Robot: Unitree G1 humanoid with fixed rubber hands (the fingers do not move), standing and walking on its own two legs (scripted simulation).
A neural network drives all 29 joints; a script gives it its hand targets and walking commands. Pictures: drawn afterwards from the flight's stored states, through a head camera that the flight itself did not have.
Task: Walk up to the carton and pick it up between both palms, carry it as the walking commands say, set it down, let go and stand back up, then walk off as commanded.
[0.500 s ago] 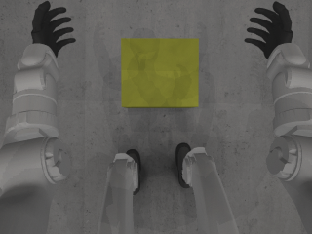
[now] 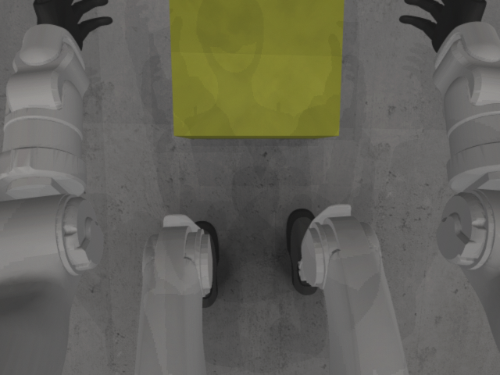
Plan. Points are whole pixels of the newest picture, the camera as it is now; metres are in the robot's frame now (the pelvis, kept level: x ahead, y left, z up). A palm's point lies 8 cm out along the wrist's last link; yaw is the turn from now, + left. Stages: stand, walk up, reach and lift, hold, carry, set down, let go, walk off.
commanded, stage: reach and lift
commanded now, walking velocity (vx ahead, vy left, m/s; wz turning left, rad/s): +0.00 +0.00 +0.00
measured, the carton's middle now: (255, 71) +0.55 -0.02 -0.37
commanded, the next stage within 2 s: none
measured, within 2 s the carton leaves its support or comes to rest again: neither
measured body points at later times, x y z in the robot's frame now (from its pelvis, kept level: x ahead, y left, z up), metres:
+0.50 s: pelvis -0.01 +0.00 -0.09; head +0.37 +0.00 +0.15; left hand +0.55 +0.21 -0.28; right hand +0.53 -0.24 -0.28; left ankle +0.10 +0.12 -0.41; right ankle +0.11 -0.12 -0.41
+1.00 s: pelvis -0.01 +0.00 -0.10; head +0.37 +0.00 +0.13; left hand +0.55 +0.21 -0.30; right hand +0.53 -0.23 -0.30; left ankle +0.09 +0.12 -0.41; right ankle +0.11 -0.11 -0.41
